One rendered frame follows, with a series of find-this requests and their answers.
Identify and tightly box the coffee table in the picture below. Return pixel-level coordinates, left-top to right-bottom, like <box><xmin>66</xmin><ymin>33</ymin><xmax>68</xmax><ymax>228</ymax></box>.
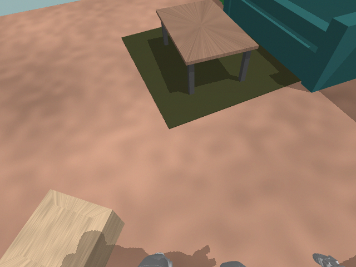
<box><xmin>156</xmin><ymin>0</ymin><xmax>259</xmax><ymax>95</ymax></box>

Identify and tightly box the right robot hand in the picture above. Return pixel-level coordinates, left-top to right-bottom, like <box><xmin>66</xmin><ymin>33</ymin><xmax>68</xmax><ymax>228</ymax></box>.
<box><xmin>313</xmin><ymin>253</ymin><xmax>345</xmax><ymax>267</ymax></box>

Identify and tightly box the sofa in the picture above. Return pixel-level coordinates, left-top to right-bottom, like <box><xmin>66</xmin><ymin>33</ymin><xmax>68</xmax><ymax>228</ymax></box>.
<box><xmin>223</xmin><ymin>0</ymin><xmax>356</xmax><ymax>93</ymax></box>

